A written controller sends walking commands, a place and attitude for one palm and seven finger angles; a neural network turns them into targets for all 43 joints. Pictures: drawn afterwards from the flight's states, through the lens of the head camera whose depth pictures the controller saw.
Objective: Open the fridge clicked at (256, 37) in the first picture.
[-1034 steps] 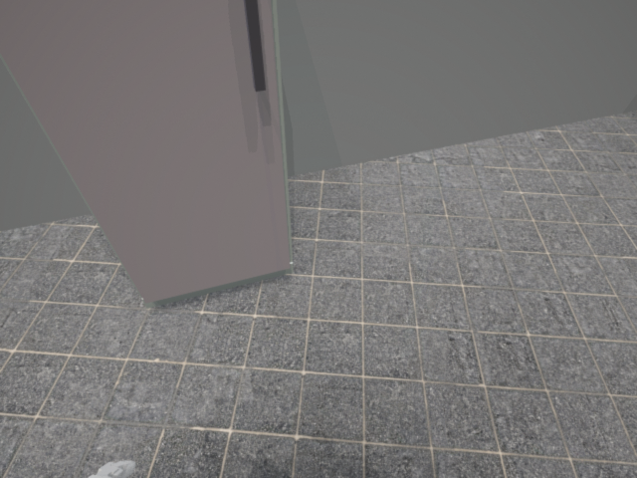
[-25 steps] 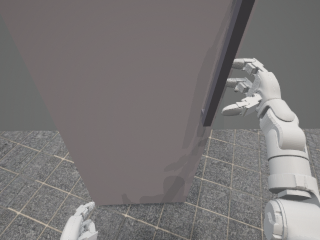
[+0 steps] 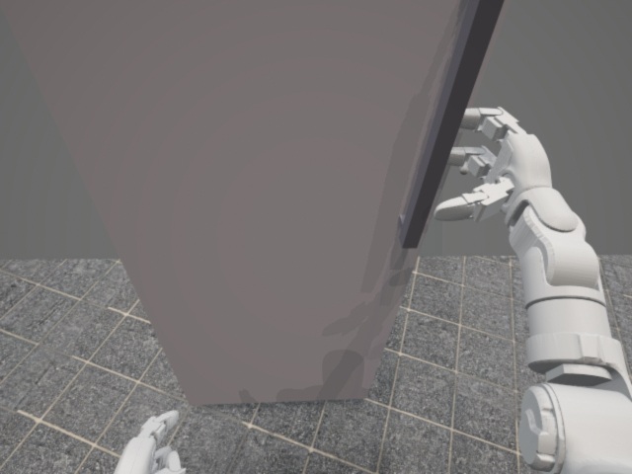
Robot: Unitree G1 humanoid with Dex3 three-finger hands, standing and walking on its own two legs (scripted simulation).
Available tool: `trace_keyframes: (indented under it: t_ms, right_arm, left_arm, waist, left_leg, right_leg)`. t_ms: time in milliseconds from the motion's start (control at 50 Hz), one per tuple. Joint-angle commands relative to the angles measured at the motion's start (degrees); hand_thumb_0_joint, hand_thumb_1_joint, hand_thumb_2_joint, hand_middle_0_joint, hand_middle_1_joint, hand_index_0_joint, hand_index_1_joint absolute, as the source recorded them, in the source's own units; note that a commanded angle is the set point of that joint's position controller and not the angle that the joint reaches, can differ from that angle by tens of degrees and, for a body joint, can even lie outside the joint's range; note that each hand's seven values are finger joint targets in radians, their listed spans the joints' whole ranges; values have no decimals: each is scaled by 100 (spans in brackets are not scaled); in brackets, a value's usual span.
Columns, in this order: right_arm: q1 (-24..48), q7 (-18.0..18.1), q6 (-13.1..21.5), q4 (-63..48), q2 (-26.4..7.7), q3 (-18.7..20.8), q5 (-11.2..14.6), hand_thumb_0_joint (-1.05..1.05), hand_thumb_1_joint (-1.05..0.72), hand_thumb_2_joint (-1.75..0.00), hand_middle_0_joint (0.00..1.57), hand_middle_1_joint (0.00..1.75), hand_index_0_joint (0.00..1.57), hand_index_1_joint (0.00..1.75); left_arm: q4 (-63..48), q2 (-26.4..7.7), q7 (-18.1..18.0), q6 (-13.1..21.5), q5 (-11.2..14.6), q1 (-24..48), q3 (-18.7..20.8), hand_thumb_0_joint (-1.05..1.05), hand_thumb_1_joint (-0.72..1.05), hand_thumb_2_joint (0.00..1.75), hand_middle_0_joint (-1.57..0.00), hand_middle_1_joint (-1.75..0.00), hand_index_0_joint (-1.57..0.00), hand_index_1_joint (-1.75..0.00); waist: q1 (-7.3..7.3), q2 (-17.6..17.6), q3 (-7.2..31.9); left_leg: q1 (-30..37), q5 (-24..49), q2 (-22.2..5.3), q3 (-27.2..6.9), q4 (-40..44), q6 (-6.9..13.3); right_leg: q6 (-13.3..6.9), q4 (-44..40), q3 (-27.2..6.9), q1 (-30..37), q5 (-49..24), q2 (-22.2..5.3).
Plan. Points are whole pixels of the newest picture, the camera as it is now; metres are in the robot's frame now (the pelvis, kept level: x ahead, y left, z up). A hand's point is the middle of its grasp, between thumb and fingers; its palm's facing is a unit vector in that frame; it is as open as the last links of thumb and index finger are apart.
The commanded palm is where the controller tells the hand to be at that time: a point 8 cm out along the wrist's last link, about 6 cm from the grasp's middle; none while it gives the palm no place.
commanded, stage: feel for the door with the fingertips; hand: right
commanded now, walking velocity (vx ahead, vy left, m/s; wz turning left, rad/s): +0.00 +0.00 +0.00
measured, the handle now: (433, 139) +0.47 -0.11 +0.23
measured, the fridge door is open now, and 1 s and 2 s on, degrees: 0 0 0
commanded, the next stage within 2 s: slide the fingers in behind the handle in 0.20 s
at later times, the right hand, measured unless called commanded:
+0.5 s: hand (458, 163) +0.43 -0.13 +0.22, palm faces -0.08 +1.00 -0.03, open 13.7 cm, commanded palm +0.41 -0.18 +0.21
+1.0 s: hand (448, 168) +0.42 -0.12 +0.22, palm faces -0.09 +1.00 -0.03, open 14.0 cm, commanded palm +0.40 -0.17 +0.21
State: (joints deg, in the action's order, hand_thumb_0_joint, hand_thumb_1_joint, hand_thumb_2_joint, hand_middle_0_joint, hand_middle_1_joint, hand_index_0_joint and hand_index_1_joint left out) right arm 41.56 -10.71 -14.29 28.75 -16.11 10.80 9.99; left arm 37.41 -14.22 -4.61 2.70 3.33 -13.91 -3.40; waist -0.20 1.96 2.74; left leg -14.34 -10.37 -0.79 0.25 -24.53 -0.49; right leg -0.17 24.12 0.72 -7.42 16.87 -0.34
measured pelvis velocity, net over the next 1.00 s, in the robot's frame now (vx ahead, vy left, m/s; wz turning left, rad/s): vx -0.01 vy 0.00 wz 0.00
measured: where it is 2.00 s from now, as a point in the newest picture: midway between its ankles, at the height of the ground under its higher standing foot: outside the picture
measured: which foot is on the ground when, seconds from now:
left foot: down 0.00-1.00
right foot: down 0.00-1.00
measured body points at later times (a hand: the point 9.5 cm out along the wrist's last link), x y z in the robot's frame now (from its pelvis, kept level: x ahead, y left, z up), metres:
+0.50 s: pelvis -0.01 +0.00 +0.00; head -0.01 +0.01 +0.45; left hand +0.10 +0.24 -0.11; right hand +0.43 -0.19 +0.22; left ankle +0.03 +0.13 -0.74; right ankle -0.04 -0.12 -0.74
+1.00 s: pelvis -0.01 +0.00 +0.00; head -0.01 +0.02 +0.45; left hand +0.14 +0.24 -0.10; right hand +0.42 -0.18 +0.22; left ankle +0.03 +0.13 -0.74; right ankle -0.05 -0.12 -0.74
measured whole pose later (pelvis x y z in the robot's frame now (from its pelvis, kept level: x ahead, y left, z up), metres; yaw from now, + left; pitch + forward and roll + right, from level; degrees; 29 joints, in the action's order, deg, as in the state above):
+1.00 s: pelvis -0.01 +0.00 +0.00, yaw +0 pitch +2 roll +0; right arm 45.8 -9.2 -10.1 35.8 -14.9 9.8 9.2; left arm 37.9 -14.1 -3.6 5.3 3.1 -14.0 -3.2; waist -0.4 2.0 2.9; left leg -17.1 -10.3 -1.0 0.2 -25.7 -0.4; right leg -0.1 25.3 0.7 -10.1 16.8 -0.2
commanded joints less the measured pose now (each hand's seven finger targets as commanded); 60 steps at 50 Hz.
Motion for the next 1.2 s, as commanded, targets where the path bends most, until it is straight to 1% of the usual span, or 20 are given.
trace_keyframes:
  t_ms: [0,60,80,100,140,200,260,320,360,400,440,520,580,700,760,900,980,1040,1060,1180]
  right_arm:
    - [3200,27,359,-833,-1211,322,30,0,50,-30,30,120,30,120]
    - [3601,93,468,-712,-924,71,3,0,50,-30,30,120,30,120]
    - [3674,91,519,-676,-941,84,10,0,50,-30,30,120,30,120]
    - [3701,98,616,-686,-1011,112,16,0,50,-30,30,120,30,120]
    - [3722,83,725,-606,-1155,312,63,0,50,-30,30,120,30,120]
    - [3644,55,803,-102,-1197,305,33,0,50,-30,30,120,30,120]
    - [4025,43,893,102,-978,97,19,0,50,-30,30,120,30,120]
    - [4134,70,972,191,-1092,161,-40,0,50,-30,30,120,30,120]
    - [4220,38,1016,289,-966,41,-53,0,50,-30,30,120,30,120]
    - [3973,29,1086,278,-1160,232,-38,0,50,-30,30,120,30,120]
    - [4019,-15,1125,230,-1099,186,-9,0,50,-30,30,120,30,120]
    - [3976,-69,1139,255,-1075,149,16,0,50,-30,30,120,30,120]
    - [3954,-83,1120,80,-969,72,10,0,50,-30,30,120,30,120]
    - [3553,-53,1005,-122,-923,133,79,0,50,-30,30,120,30,120]
    - [3760,65,993,-426,-874,96,30,0,50,-30,30,120,30,120]
    - [3569,136,850,-626,-882,120,-1,0,50,-30,30,120,30,120]
    - [3358,99,753,-770,-776,127,66,0,50,-30,30,120,30,120]
    - [3419,88,715,-907,-615,-35,68,0,50,-30,30,120,30,120]
    - [3399,92,683,-918,-507,-128,50,0,50,-30,30,120,30,120]
    - [3143,277,449,-902,-673,141,23,0,50,-30,30,120,30,120]
  left_arm:
    - [-768,-658,-75,305,29,543,221,0,90,90,-20,-30,-20,-30]
    - [-732,-617,-62,378,15,480,204,0,90,90,-20,-30,-20,-30]
    - [-711,-614,-59,392,12,455,205,0,90,90,-20,-30,-20,-30]
    - [-720,-651,-60,406,-3,387,235,0,90,90,-20,-30,-20,-30]
    - [-724,-651,-51,450,-16,371,229,0,90,90,-20,-30,-20,-30]
    - [-655,-690,-46,435,-11,282,239,0,90,90,-20,-30,-20,-30]
    - [-606,-674,-49,489,12,235,216,0,90,90,-20,-30,-20,-30]
    - [-600,-684,-33,526,10,167,233,0,90,90,-20,-30,-20,-30]
    - [-555,-671,-28,548,9,119,229,0,90,90,-20,-30,-20,-30]
    - [-600,-704,-10,574,-6,98,269,0,90,90,-20,-30,-20,-30]
    - [-603,-691,2,594,4,97,249,0,90,90,-20,-30,-20,-30]
    - [-628,-717,8,618,27,112,258,0,90,90,-20,-30,-20,-30]
    - [-641,-697,31,634,31,133,250,0,90,90,-20,-30,-20,-30]
    - [-727,-705,53,629,33,247,275,0,90,90,-20,-30,-20,-30]
    - [-722,-656,63,624,24,293,252,0,90,90,-20,-30,-20,-30]
    - [-746,-648,56,540,3,376,261,0,90,90,-20,-30,-20,-30]
    - [-763,-614,68,511,2,454,235,0,90,90,-20,-30,-20,-30]
    - [-777,-600,72,489,8,498,229,0,90,90,-20,-30,-20,-30]
    - [-770,-585,78,476,9,521,220,0,90,90,-20,-30,-20,-30]
    - [-782,-575,82,344,-19,581,224,0,90,90,-20,-30,-20,-30]
  waist:
    - [-100,-100,1286]
    - [-175,-61,1419]
    - [-177,20,1480]
    - [-181,-219,1655]
    - [-110,-290,1900]
    - [-166,-531,1624]
    - [-259,-271,1359]
    - [-238,-103,1533]
    - [-295,-133,1502]
    - [-200,-347,1671]
    - [-205,-304,1718]
    - [-213,-335,1534]
    - [-177,-102,1588]
    - [-100,-401,1555]
    - [-106,-176,1642]
    - [-90,-290,1763]
    - [-23,-305,1853]
    - [-70,-333,1756]
    - [-89,-166,1671]
    - [2,-482,1749]
  left_leg:
    - [717,1059,57,133,235,214]
    - [662,1060,55,140,186,230]
    - [664,1117,61,138,168,239]
    - [770,1161,74,169,158,230]
    - [951,1459,72,125,71,236]
    - [862,1307,73,134,127,199]
    - [566,967,64,123,169,208]
    - [570,893,53,106,152,217]
    - [511,887,57,128,140,221]
    - [649,948,66,121,132,212]
    - [702,1001,55,110,92,214]
    - [618,866,54,107,135,207]
    - [600,908,57,115,98,237]
    - [660,946,73,117,105,216]
    - [681,1006,63,113,56,231]
    - [827,1305,59,116,40,219]
    - [961,1579,55,108,-12,232]
    - [912,1640,55,137,-28,232]
    - [832,1618,50,138,-26,238]
    - [962,1628,42,143,-39,218]
  right_leg:
    - [-150,-305,79,-102,-1330,45]
    - [-147,-283,30,-77,-1355,44]
    - [-137,-261,34,-51,-1401,48]
    - [-123,-287,1,4,-1484,35]
    - [-140,-230,22,-19,-1668,48]
    - [-153,-279,40,-204,-1469,30]
    - [-156,-296,10,-273,-1156,32]
    - [-160,-274,-6,-245,-1136,40]
    - [-151,-263,-9,-260,-1119,34]
    - [-174,-253,-6,-246,-1180,25]
    - [-175,-248,4,-313,-1167,35]
    - [-187,-289,8,-373,-1043,17]
    - [-154,-274,11,-318,-1104,21]
    - [-174,-270,17,-315,-1158,6]
    - [-158,-252,27,-257,-1228,11]
    - [-162,-210,60,-153,-1473,12]
    - [-158,-174,99,-138,-1646,25]
    - [-147,-164,68,-116,-1721,21]
    - [-135,-162,80,-96,-1718,17]
    - [-148,-150,94,-199,-1708,29]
